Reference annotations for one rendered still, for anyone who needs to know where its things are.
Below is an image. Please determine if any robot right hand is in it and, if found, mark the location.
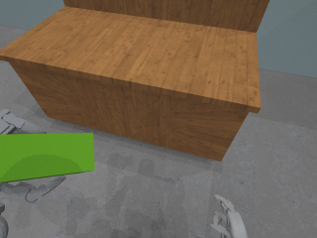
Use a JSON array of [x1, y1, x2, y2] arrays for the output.
[[210, 194, 249, 238]]

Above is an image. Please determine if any sponge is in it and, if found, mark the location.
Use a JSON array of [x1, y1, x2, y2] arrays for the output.
[[0, 133, 95, 183]]

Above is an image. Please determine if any table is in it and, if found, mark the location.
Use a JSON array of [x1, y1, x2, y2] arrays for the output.
[[0, 0, 269, 162]]

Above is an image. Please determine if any robot left hand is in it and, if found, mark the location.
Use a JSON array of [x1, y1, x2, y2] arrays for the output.
[[0, 109, 66, 207]]

